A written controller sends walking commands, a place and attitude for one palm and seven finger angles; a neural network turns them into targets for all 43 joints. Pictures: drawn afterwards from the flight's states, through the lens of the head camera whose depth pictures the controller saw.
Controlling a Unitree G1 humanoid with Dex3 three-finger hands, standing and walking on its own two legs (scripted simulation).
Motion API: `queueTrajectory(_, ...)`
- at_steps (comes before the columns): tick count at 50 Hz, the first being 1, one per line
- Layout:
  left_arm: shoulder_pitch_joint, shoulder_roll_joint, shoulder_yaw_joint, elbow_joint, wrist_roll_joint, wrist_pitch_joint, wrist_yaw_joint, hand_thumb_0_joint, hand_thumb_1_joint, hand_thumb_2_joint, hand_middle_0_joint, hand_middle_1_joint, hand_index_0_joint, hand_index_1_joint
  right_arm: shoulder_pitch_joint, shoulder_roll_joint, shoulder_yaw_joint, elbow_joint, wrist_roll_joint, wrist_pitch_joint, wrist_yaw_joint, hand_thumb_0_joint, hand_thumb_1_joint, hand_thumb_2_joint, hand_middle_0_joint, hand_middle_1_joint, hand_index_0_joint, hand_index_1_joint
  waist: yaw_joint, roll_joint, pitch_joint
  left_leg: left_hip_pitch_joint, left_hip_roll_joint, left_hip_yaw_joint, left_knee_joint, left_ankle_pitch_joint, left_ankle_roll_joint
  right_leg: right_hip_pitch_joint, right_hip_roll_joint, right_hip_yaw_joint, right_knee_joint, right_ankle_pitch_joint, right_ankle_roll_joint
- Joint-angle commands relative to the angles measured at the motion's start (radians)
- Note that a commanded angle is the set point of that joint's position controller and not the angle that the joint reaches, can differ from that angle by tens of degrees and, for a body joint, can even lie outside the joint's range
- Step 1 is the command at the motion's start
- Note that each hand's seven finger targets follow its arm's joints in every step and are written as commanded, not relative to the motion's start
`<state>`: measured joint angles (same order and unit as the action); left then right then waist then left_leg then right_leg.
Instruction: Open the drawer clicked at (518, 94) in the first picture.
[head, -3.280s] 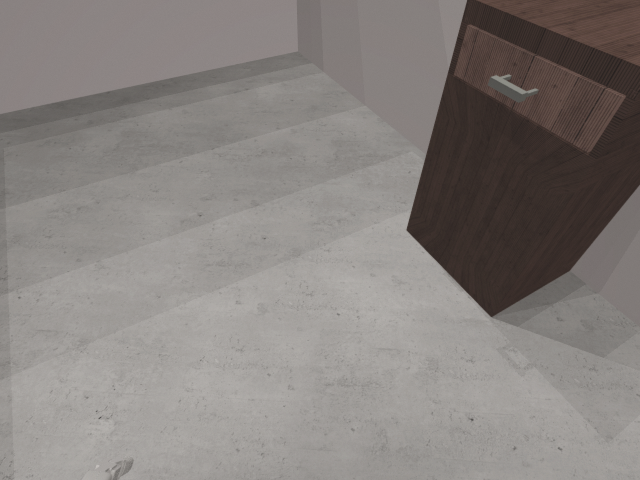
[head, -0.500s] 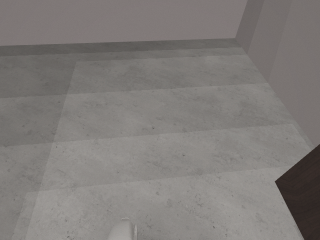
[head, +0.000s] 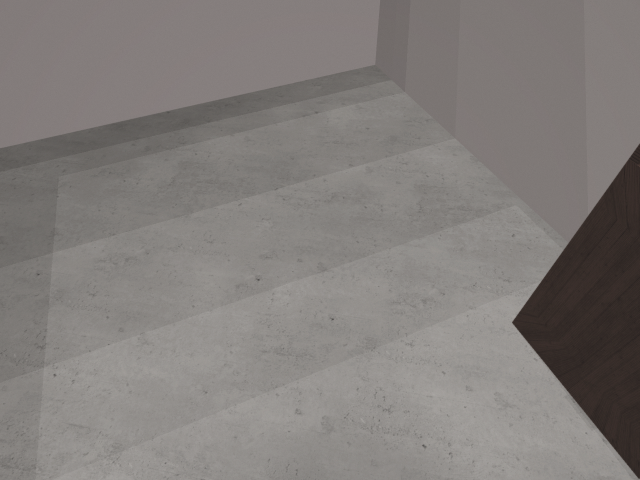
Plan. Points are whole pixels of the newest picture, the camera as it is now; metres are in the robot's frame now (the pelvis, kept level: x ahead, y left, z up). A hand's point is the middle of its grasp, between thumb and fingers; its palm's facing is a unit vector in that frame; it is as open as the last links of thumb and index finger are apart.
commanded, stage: turn to face it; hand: left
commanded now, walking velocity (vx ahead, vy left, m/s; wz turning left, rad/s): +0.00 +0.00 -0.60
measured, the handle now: out of the picture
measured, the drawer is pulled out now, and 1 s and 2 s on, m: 0.00 0.00 0.00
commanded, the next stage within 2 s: take the last steps up to it in 1.74 s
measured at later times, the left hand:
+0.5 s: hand out of the picture +0.12 +0.15 -0.15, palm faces -0.21 -0.95 -0.22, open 7.4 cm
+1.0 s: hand (252, 451) +0.19 +0.13 -0.15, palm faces -0.55 -0.80 -0.24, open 7.4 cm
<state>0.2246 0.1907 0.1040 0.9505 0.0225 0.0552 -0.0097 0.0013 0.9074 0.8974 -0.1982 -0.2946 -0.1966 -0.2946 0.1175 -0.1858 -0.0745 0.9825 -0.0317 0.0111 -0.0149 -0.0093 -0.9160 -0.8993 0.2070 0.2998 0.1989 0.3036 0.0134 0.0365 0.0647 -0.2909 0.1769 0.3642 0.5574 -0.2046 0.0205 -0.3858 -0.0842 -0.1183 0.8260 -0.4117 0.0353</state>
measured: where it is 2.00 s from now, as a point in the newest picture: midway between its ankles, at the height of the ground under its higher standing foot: outside the picture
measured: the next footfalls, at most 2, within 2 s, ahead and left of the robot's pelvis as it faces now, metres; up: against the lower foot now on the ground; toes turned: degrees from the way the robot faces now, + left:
right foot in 0.06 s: +0.06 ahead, -0.12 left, +0.00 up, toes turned -10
left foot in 0.60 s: +0.05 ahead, +0.11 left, +0.00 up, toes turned -18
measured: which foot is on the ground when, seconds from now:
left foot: down 0.00-0.06, up 0.08-0.58, down 0.60-1.00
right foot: up 0.00-0.04, down 0.06-0.60, up 0.62-1.00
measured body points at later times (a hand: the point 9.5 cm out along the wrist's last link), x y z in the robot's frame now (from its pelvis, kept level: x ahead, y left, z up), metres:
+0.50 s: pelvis -0.01 -0.02 +0.01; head +0.04 -0.04 +0.45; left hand +0.13 +0.20 -0.13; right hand +0.01 -0.30 -0.14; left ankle +0.01 +0.13 -0.69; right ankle +0.02 -0.11 -0.73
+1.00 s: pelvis -0.02 +0.00 +0.00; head +0.03 -0.03 +0.45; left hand +0.22 +0.17 -0.13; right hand -0.12 -0.23 -0.14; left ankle +0.01 +0.12 -0.73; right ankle -0.09 -0.09 -0.71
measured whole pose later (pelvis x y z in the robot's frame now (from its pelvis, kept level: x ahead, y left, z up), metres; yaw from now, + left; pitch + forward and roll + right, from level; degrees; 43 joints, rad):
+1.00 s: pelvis -0.02 +0.00 +0.00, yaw -35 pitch +0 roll -1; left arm 0.13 0.25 0.08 0.91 0.02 0.08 -0.04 0.01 0.91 0.90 -0.20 -0.29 -0.20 -0.29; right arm 0.22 -0.21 -0.05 0.92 -0.03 0.01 -0.01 0.01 -0.90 -0.90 0.21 0.30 0.20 0.30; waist -0.01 0.02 0.11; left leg -0.19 0.14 0.26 0.56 -0.35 -0.02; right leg -0.35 -0.04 -0.07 0.74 -0.41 0.05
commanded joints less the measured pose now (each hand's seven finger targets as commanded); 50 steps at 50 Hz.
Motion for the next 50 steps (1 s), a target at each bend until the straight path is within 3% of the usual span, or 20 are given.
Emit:
queueTrajectory(1, 0.131, 0.065, 0.009, -0.052, 0.006, -0.018, 0.005, 0.000, 0.900, 0.900, -0.200, -0.300, -0.200, -0.300, 0.008, -0.164, -0.045, -0.078, 0.005, 0.005, 0.007, 0.000, -0.900, -0.900, 0.200, 0.300, 0.200, 0.300, 0.035, 0.018, -0.081, -0.070, 0.219, -0.146, -0.074, -0.206, 0.011, 0.190, 0.029, -0.009, -0.244, 0.136, -0.025)
queueTrajectory(2, 0.156, 0.150, 0.020, -0.057, 0.017, -0.031, 0.014, 0.000, 0.900, 0.900, -0.200, -0.300, -0.200, -0.300, 0.017, -0.111, -0.033, -0.100, 0.010, 0.015, 0.012, 0.000, -0.900, -0.900, 0.200, 0.300, 0.200, 0.300, 0.063, -0.243, -0.065, -0.202, 0.095, -0.066, 0.201, -0.299, -0.063, 0.241, -0.113, 0.239, -0.469, 0.100, -0.087)
queueTrajectory(3, 0.153, 0.264, 0.036, -0.070, 0.018, -0.038, 0.028, 0.000, 0.900, 0.900, -0.200, -0.300, -0.200, -0.300, -0.037, -0.052, -0.011, -0.160, 0.009, 0.016, 0.019, 0.000, -0.900, -0.900, 0.200, 0.300, 0.200, 0.300, 0.087, -0.456, -0.014, -0.399, -0.046, -0.156, 0.474, -0.426, -0.098, 0.194, -0.322, 0.600, -0.618, 0.240, -0.188)
queueTrajectory(4, 0.149, 0.275, 0.035, -0.080, 0.004, -0.034, 0.036, 0.000, 0.900, 0.900, -0.200, -0.300, -0.200, -0.300, -0.059, -0.096, -0.015, -0.175, 0.011, 0.024, 0.014, 0.000, -0.900, -0.900, 0.200, 0.300, 0.200, 0.300, 0.084, -0.337, -0.018, -0.364, -0.034, -0.300, 0.557, -0.374, -0.076, 0.132, -0.331, 0.548, -0.620, 0.205, -0.225)
queueTrajectory(7, -0.025, 0.204, 0.019, -0.122, 0.001, -0.039, 0.036, 0.000, 0.900, 0.900, -0.200, -0.300, -0.200, -0.300, -0.003, -0.120, -0.024, -0.132, 0.008, 0.025, 0.014, 0.000, -0.900, -0.900, 0.200, 0.300, 0.200, 0.300, 0.003, -0.226, -0.047, -0.333, -0.033, -0.351, 0.617, -0.160, -0.084, 0.128, -0.190, 0.398, -0.559, 0.207, -0.180)
queueTrajectory(9, -0.050, 0.190, 0.010, -0.131, -0.004, -0.046, 0.028, 0.000, 0.900, 0.900, -0.200, -0.300, -0.200, -0.300, 0.060, -0.116, -0.022, -0.105, 0.005, 0.026, 0.012, 0.000, -0.900, -0.900, 0.200, 0.300, 0.200, 0.300, -0.020, -0.170, -0.095, -0.289, -0.049, -0.336, 0.586, -0.098, -0.102, 0.166, -0.136, 0.323, -0.525, 0.299, -0.160)
queueTrajectory(11, -0.028, 0.195, 0.010, -0.119, -0.005, -0.050, 0.026, 0.000, 0.900, 0.900, -0.200, -0.300, -0.200, -0.300, 0.076, -0.120, -0.019, -0.096, 0.007, 0.024, 0.008, 0.000, -0.900, -0.900, 0.200, 0.300, 0.200, 0.300, -0.015, -0.148, -0.121, -0.285, -0.061, -0.338, 0.542, -0.089, -0.113, 0.229, -0.126, 0.319, -0.508, 0.370, -0.162)
queueTrajectory(14, 0.029, 0.207, 0.011, -0.094, -0.007, -0.047, 0.020, 0.000, 0.900, 0.900, -0.200, -0.300, -0.200, -0.300, 0.030, -0.122, -0.014, -0.109, 0.008, 0.024, -0.002, 0.000, -0.900, -0.900, 0.200, 0.300, 0.200, 0.300, 0.019, -0.127, -0.111, -0.285, -0.078, -0.347, 0.476, -0.138, -0.121, 0.265, -0.136, 0.393, -0.504, 0.418, -0.188)
queueTrajectory(21, 0.032, 0.226, 0.022, -0.082, 0.000, -0.038, 0.021, 0.000, 0.900, 0.900, -0.200, -0.300, -0.200, -0.300, 0.001, -0.130, -0.004, -0.134, 0.022, 0.013, -0.016, 0.000, -0.900, -0.900, 0.200, 0.300, 0.200, 0.300, 0.038, -0.145, -0.142, -0.204, -0.114, -0.364, 0.293, -0.238, -0.106, 0.303, -0.146, 0.528, -0.477, 0.525, -0.239)
queueTrajectory(25, -0.027, 0.235, 0.026, -0.095, 0.001, -0.025, 0.019, 0.000, 0.900, 0.900, -0.200, -0.300, -0.200, -0.300, 0.049, -0.130, -0.003, -0.131, 0.030, 0.008, -0.024, 0.000, -0.900, -0.900, 0.200, 0.300, 0.200, 0.300, 0.013, -0.170, -0.157, -0.084, -0.146, -0.369, 0.151, -0.239, -0.078, 0.238, -0.118, 0.568, -0.466, 0.513, -0.222)
queueTrajectory(28, -0.095, 0.221, 0.021, -0.112, -0.008, -0.015, 0.014, 0.000, 0.900, 0.900, -0.200, -0.300, -0.200, -0.300, 0.163, -0.138, -0.005, -0.104, 0.033, -0.004, -0.031, 0.000, -0.900, -0.900, 0.200, 0.300, 0.200, 0.300, -0.049, -0.148, -0.177, 0.164, -0.146, -0.354, -0.128, -0.077, -0.053, 0.084, -0.041, 0.531, -0.409, 0.382, -0.135)
queueTrajectory(29, -0.098, 0.175, 0.013, -0.128, -0.016, -0.012, 0.009, 0.000, 0.900, 0.900, -0.200, -0.300, -0.200, -0.300, 0.189, -0.190, -0.012, -0.101, 0.026, -0.014, -0.037, 0.000, -0.900, -0.900, 0.200, 0.300, 0.200, 0.300, -0.063, -0.027, -0.182, 0.297, -0.022, -0.488, -0.259, -0.102, -0.007, -0.071, 0.063, 0.445, -0.304, 0.226, -0.077)
queueTrajectory(30, -0.096, 0.126, 0.003, -0.147, -0.021, -0.012, -0.005, 0.000, 0.900, 0.900, -0.200, -0.300, -0.200, -0.300, 0.146, -0.278, -0.028, -0.129, 0.015, -0.012, -0.035, 0.000, -0.900, -0.900, 0.200, 0.300, 0.200, 0.300, -0.055, 0.265, -0.128, 0.313, 0.230, -0.728, -0.361, -0.095, 0.063, -0.254, 0.186, 0.250, -0.061, -0.073, -0.015)
queueTrajectory(31, -0.116, 0.163, 0.010, -0.150, -0.004, -0.011, -0.006, 0.000, 0.900, 0.900, -0.200, -0.300, -0.200, -0.300, 0.097, -0.283, -0.025, -0.156, 0.018, -0.005, -0.031, 0.000, -0.900, -0.900, 0.200, 0.300, 0.200, 0.300, -0.049, 0.200, -0.079, 0.178, 0.316, -0.739, -0.356, -0.046, 0.122, -0.231, 0.127, 0.204, 0.129, -0.128, 0.006)
queueTrajectory(33, -0.056, 0.184, 0.033, -0.105, 0.012, 0.003, -0.018, 0.000, 0.900, 0.900, -0.200, -0.300, -0.200, -0.300, -0.025, -0.193, 0.000, -0.181, 0.011, -0.012, -0.034, 0.000, -0.900, -0.900, 0.200, 0.300, 0.200, 0.300, 0.017, 0.133, -0.040, 0.059, 0.188, -0.557, -0.334, 0.038, 0.107, -0.173, 0.103, 0.204, 0.337, -0.018, 0.032)
queueTrajectory(36, -0.039, 0.147, 0.020, -0.096, 0.005, 0.007, -0.032, 0.000, 0.900, 0.900, -0.200, -0.300, -0.200, -0.300, -0.016, -0.179, 0.002, -0.184, 0.011, -0.017, -0.033, 0.000, -0.900, -0.900, 0.200, 0.300, 0.200, 0.300, 0.017, 0.095, -0.040, 0.148, 0.097, -0.374, -0.259, 0.217, 0.086, -0.217, 0.085, 0.143, 0.382, 0.036, 0.046)
queueTrajectory(41, -0.132, 0.122, -0.001, -0.129, -0.002, 0.004, -0.028, 0.000, 0.900, 0.900, -0.200, -0.300, -0.200, -0.300, 0.152, -0.195, -0.016, -0.129, 0.011, -0.020, -0.025, 0.000, -0.900, -0.900, 0.200, 0.300, 0.200, 0.300, -0.054, 0.120, -0.074, 0.327, 0.137, -0.347, -0.190, 0.480, 0.114, -0.228, 0.049, 0.088, 0.214, -0.011, 0.059)
queueTrajectory(46, -0.171, 0.110, -0.015, -0.141, -0.003, -0.005, -0.030, 0.000, 0.900, 0.900, -0.200, -0.300, -0.200, -0.300, 0.163, -0.231, -0.036, -0.112, 0.007, -0.012, -0.012, 0.000, -0.900, -0.900, 0.200, 0.300, 0.200, 0.300, -0.077, 0.180, -0.089, 0.295, 0.165, -0.275, -0.121, 0.544, 0.101, -0.070, 0.058, 0.020, -0.046, -0.036, 0.032)
queueTrajectory(48, -0.142, 0.112, -0.015, -0.137, -0.005, -0.011, -0.027, 0.000, 0.900, 0.900, -0.200, -0.300, -0.200, -0.300, 0.147, -0.244, -0.040, -0.110, 0.006, -0.010, -0.008, 0.000, -0.900, -0.900, 0.200, 0.300, 0.200, 0.300, -0.059, 0.189, -0.101, 0.271, 0.177, -0.251, -0.089, 0.528, 0.083, -0.009, 0.068, 0.012, -0.127, -0.010, 0.012)
queueTrajectory(50, -0.061, 0.140, -0.008, -0.113, -0.004, -0.027, -0.022, 0.000, 0.900, 0.900, -0.200, -0.300, -0.200, -0.300, 0.133, -0.242, -0.041, -0.112, 0.013, -0.008, -0.003, 0.000, -0.900, -0.900, 0.200, 0.300, 0.200, 0.300, -0.008, 0.134, -0.146, 0.197, 0.154, -0.187, 0.056, 0.465, 0.017, 0.177, 0.071, 0.006, -0.342, 0.185, -0.013)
